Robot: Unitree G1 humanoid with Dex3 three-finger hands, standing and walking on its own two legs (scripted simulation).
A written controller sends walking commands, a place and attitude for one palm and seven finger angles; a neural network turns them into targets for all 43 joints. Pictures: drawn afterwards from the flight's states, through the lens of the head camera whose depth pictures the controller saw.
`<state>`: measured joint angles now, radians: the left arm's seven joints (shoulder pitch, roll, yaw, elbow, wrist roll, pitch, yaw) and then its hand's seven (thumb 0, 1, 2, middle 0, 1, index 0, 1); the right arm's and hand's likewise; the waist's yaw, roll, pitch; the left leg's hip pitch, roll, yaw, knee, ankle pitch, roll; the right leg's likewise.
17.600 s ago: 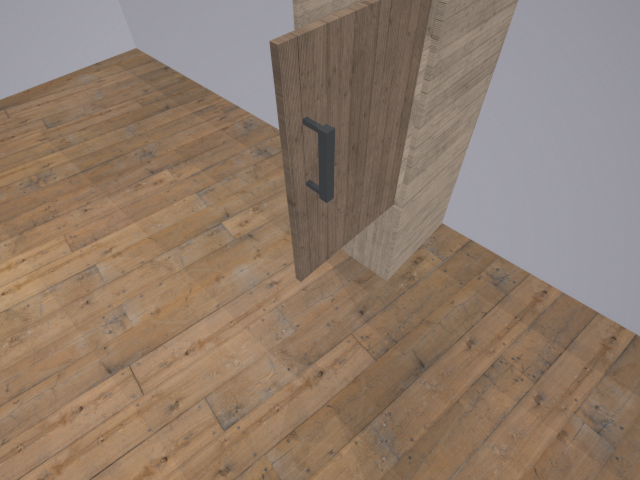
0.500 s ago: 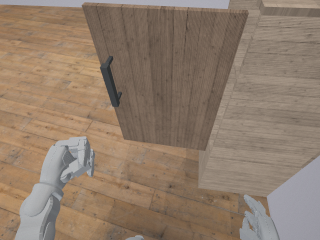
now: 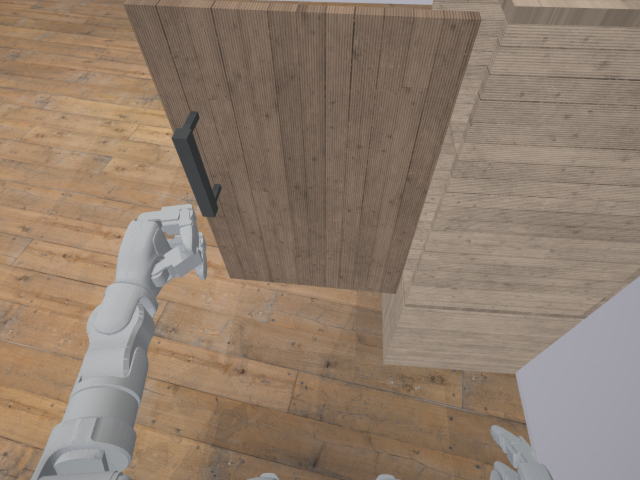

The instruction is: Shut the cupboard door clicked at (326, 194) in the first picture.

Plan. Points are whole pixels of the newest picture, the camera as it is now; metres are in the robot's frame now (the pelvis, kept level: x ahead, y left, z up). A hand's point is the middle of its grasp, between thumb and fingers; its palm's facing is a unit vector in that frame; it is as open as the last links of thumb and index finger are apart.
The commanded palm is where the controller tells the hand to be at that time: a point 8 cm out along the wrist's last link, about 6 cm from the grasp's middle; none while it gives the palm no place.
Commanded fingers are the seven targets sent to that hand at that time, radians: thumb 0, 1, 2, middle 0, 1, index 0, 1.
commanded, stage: bring the fist close to the handle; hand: left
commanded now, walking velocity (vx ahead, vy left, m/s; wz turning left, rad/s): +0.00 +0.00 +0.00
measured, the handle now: (201, 167) +0.53 +0.19 +0.07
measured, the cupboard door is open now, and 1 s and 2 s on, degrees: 88 88 69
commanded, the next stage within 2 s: push the door shut along its arc in 0.66 s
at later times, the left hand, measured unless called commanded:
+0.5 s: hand (211, 207) +0.45 +0.16 +0.07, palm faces -0.06 -1.00 +0.00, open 3.1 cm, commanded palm +0.42 +0.22 +0.07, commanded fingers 0.00 0.90 0.90 -1.30 -1.50 -1.30 -1.50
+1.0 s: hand (215, 200) +0.45 +0.16 +0.08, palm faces -0.12 -0.99 -0.02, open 3.1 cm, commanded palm +0.45 +0.21 +0.07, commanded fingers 0.00 0.90 0.90 -1.30 -1.50 -1.30 -1.50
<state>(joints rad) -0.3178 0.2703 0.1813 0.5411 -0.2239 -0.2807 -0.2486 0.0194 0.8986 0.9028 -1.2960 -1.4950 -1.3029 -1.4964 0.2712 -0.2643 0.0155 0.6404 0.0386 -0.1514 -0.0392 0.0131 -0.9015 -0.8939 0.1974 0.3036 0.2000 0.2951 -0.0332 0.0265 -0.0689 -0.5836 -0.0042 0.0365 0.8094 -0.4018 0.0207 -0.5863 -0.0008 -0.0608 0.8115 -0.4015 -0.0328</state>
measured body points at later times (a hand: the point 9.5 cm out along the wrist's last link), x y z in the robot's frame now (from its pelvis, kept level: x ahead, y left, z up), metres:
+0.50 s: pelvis +0.00 +0.01 -0.01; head +0.08 +0.00 +0.44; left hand +0.45 +0.22 +0.07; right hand +0.02 -0.26 -0.13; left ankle +0.00 +0.11 -0.70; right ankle +0.00 -0.10 -0.70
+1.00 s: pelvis -0.01 +0.01 -0.01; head +0.07 +0.01 +0.43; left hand +0.46 +0.21 +0.08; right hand +0.06 -0.25 -0.13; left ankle +0.00 +0.11 -0.70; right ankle +0.00 -0.10 -0.70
